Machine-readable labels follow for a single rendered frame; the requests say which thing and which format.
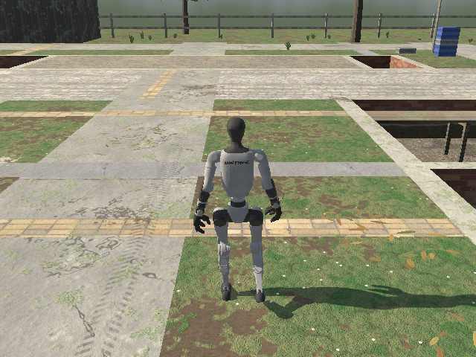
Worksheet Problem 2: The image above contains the humanoid robot torso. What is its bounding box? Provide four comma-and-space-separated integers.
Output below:
219, 146, 254, 223

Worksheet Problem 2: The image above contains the left robot forearm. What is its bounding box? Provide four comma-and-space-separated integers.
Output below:
195, 181, 210, 216

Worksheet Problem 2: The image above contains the left robot upper arm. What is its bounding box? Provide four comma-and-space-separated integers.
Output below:
202, 150, 221, 193

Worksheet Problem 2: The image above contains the left robot foot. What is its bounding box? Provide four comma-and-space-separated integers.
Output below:
221, 283, 231, 301

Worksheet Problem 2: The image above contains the right robot forearm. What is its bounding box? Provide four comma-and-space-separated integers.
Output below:
266, 178, 280, 209

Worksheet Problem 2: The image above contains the robot right hand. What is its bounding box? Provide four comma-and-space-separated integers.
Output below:
265, 206, 282, 222

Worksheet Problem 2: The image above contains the robot left hand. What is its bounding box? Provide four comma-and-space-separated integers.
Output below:
193, 214, 210, 234

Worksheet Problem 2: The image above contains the right robot upper arm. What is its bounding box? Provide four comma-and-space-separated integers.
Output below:
252, 149, 273, 190

